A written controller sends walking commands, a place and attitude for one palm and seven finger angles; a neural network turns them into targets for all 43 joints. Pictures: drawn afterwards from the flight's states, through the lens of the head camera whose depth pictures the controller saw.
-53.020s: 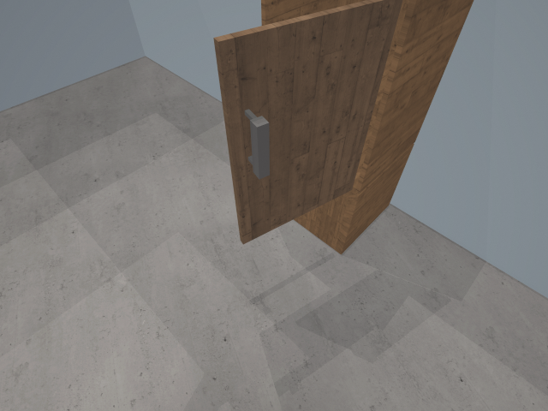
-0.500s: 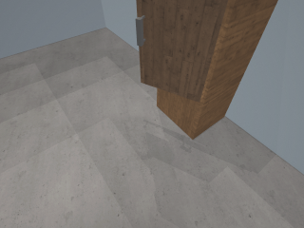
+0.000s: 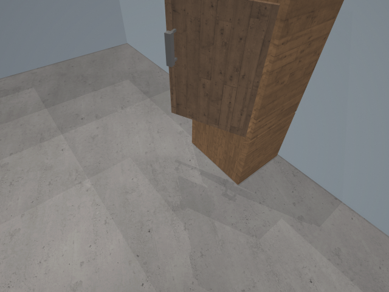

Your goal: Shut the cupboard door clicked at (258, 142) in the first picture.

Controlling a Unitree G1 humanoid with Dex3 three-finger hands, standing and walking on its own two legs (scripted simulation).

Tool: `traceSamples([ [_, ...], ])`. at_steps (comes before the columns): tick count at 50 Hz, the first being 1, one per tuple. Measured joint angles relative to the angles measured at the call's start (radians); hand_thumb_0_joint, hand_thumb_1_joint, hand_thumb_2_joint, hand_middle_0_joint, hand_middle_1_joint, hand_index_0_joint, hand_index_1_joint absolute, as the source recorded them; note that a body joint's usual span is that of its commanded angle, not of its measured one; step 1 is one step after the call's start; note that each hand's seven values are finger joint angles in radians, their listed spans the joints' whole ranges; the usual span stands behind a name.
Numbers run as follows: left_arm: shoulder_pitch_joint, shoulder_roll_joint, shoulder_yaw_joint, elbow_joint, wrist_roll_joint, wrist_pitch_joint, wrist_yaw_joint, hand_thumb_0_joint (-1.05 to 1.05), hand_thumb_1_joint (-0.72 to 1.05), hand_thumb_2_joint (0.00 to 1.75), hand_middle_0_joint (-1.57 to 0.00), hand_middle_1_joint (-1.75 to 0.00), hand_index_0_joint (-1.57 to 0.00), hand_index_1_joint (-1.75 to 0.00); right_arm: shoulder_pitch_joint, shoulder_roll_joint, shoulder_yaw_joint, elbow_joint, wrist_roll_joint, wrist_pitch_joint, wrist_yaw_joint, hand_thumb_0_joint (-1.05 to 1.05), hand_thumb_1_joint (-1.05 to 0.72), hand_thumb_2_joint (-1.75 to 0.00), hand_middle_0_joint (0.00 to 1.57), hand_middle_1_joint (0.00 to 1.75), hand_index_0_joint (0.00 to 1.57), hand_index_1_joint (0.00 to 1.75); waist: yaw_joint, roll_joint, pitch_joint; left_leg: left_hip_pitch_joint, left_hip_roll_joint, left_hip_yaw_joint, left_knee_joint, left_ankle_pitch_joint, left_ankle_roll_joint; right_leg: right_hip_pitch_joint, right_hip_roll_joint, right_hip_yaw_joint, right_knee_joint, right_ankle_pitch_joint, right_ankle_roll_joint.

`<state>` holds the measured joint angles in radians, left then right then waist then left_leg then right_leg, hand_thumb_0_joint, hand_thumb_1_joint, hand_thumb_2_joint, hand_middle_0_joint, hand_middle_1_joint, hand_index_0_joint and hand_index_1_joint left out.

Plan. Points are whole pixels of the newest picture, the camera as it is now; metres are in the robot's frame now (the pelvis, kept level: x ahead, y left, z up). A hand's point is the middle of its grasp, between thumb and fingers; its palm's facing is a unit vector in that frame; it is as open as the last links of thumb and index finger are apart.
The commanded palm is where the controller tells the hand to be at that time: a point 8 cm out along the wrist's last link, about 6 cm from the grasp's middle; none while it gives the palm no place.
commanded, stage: let the arm hang, fingers relaxed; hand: left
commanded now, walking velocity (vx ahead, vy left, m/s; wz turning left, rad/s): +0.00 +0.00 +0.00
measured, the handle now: (172, 47) +1.02 +0.13 +0.03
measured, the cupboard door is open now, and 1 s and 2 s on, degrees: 25 25 25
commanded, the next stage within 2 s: look to check the result in 0.02 s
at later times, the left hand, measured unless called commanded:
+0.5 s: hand out of the picture -0.01 +0.15 -0.18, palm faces +0.03 -0.99 -0.17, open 7.4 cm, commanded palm none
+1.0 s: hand out of the picture +0.02 +0.18 -0.20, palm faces +0.14 -0.97 -0.19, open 7.4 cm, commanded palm none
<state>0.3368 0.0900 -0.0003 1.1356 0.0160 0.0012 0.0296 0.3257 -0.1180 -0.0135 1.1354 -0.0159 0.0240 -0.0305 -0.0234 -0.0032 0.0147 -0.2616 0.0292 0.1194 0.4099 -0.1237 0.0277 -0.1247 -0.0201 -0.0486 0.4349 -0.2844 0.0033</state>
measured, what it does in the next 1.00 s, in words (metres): stands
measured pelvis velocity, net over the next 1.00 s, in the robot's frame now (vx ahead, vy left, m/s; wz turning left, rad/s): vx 0.04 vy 0.00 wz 0.12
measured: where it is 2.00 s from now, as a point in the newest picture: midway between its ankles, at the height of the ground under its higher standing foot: outside the picture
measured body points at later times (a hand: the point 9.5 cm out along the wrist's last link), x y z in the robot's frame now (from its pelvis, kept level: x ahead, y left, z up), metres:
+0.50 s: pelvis +0.02 -0.01 +0.00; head +0.03 -0.01 +0.45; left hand -0.01 +0.20 -0.16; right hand +0.01 -0.22 -0.16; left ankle +0.06 +0.10 -0.74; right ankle -0.03 -0.12 -0.74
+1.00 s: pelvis +0.04 +0.00 -0.02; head +0.07 +0.01 +0.43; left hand +0.02 +0.23 -0.18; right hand +0.05 -0.23 -0.17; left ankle +0.05 +0.10 -0.73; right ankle -0.03 -0.12 -0.74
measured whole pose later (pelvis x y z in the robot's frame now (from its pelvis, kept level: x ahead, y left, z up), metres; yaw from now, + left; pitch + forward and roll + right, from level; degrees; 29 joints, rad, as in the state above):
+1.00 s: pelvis +0.04 +0.00 -0.02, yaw +7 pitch -1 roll -2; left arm 0.28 0.15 0.06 1.06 0.03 0.02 0.04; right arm 0.27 -0.16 -0.04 1.08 -0.02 0.06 -0.01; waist -0.03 0.00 0.09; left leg -0.37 0.03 0.07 0.75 -0.37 -0.01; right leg -0.10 -0.03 -0.16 0.55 -0.43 0.00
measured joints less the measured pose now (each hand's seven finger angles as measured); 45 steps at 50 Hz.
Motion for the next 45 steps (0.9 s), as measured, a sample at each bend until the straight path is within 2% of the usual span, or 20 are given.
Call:
traceSamples([
  [17,-0.001,0.032,0.009,0.012,-0.004,-0.004,0.009,0.00,0.91,0.90,-0.20,-0.30,-0.20,-0.30,-0.012,0.008,0.005,0.009,0.002,-0.007,-0.003,0.00,-0.91,-0.89,0.20,0.29,0.20,0.30,0.003,0.005,0.025,0.013,0.008,-0.005,0.015,-0.031,-0.010,0.031,0.009,-0.003,-0.023,-0.013,-0.007],
  [38,-0.016,0.029,0.002,0.013,-0.003,-0.007,0.007,0.00,0.91,0.90,-0.20,-0.30,-0.20,-0.30,-0.057,-0.015,0.007,0.006,0.003,-0.012,-0.007,0.00,-0.91,-0.89,0.20,0.29,0.20,0.30,0.010,-0.008,0.030,0.043,0.006,-0.003,0.003,-0.052,-0.017,0.071,0.008,-0.001,-0.057,-0.022,-0.008],
  [45,-0.039,0.040,0.031,-0.029,-0.001,0.010,0.007,0.00,0.91,0.90,-0.20,-0.30,-0.20,-0.30,-0.053,-0.019,-0.005,-0.021,0.001,0.009,0.004,0.00,-0.91,-0.89,0.20,0.29,0.20,0.30,0.001,-0.001,0.051,-0.023,-0.004,-0.048,0.105,-0.094,-0.015,0.035,-0.001,-0.047,0.027,-0.075,-0.009],
])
